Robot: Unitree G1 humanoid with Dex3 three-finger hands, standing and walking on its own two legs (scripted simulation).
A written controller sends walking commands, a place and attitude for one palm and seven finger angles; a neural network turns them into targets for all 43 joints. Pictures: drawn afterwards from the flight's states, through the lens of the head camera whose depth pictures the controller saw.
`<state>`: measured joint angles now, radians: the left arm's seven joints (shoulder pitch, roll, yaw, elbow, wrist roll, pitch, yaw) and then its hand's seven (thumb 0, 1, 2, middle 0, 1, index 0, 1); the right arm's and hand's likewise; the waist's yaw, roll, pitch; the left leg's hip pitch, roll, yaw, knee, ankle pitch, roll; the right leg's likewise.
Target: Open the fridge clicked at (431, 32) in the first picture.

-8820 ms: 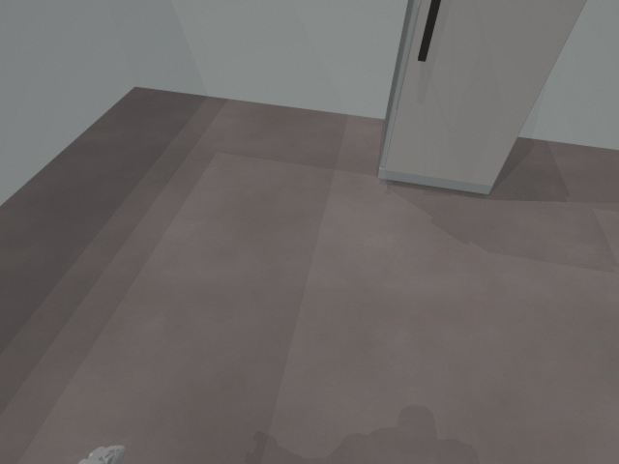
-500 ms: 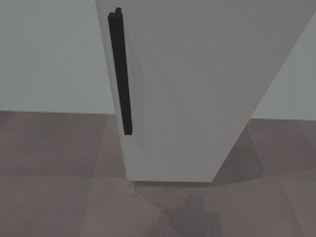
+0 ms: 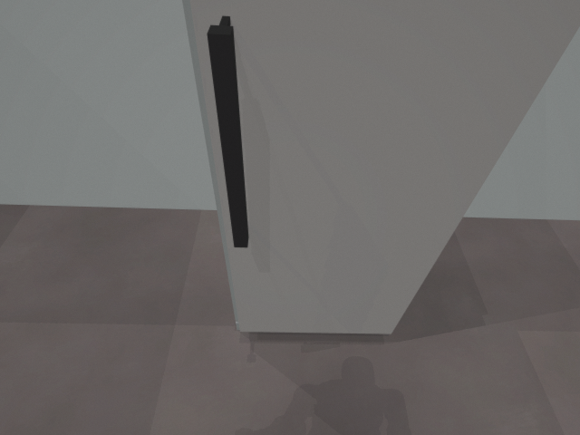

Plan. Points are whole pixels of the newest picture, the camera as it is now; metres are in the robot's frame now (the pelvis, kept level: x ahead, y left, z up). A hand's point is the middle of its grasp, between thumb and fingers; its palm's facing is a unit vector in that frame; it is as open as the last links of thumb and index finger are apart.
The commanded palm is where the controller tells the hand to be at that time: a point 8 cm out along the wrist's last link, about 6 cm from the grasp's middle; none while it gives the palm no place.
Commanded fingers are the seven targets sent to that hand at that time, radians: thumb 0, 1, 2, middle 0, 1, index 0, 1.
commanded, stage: look again from close up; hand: left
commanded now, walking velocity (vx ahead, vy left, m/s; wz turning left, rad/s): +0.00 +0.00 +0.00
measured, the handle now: (235, 155) +0.52 +0.14 +0.10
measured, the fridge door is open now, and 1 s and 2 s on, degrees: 0 0 0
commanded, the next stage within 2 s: raise the hand to about handle height in 0.54 s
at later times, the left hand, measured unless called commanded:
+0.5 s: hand out of the picture +0.03 +0.20 -0.17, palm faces -0.01 -0.97 -0.24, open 7.4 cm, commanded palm none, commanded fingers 0.00 0.90 0.90 -0.20 -0.30 -0.20 -0.30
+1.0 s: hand (170, 401) +0.17 +0.18 -0.05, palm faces +0.04 -1.00 -0.03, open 8.2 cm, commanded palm +0.12 +0.25 -0.05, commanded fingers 0.00 0.46 0.71 -0.23 -0.58 -0.23 -0.58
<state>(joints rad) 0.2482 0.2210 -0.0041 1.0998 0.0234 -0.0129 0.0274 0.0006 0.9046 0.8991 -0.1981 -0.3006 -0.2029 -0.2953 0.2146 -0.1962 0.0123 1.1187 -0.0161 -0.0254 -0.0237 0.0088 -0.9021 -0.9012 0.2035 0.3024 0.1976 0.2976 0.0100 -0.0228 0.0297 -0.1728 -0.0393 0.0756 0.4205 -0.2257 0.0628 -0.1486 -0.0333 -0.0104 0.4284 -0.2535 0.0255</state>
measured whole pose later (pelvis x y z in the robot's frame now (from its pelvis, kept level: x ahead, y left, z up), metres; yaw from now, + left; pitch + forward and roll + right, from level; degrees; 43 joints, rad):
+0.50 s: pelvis +0.00 -0.01 +0.00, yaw +0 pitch -1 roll +0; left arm 0.23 0.24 -0.01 1.11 0.02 -0.01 0.02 0.00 0.90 0.90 -0.20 -0.30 -0.20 -0.30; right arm 0.20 -0.22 0.01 1.13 -0.02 -0.03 -0.02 0.01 -0.90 -0.90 0.20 0.30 0.20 0.30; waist 0.01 -0.02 0.03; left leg -0.16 -0.04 0.07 0.39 -0.21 0.05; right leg -0.14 -0.03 -0.01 0.41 -0.24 0.02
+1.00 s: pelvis -0.03 -0.05 -0.07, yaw +1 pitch +10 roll +1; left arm 0.28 0.25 0.26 0.37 -0.31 -0.55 -0.41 0.00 0.68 0.80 -0.21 -0.45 -0.22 -0.44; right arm 0.18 -0.25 -0.03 0.58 0.02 -0.24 -0.01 0.01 -0.90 -0.90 0.21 0.30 0.20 0.30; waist -0.01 -0.04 -0.11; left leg -0.73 0.01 0.03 0.98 -0.40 0.00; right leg -0.70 0.00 -0.06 1.01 -0.47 -0.04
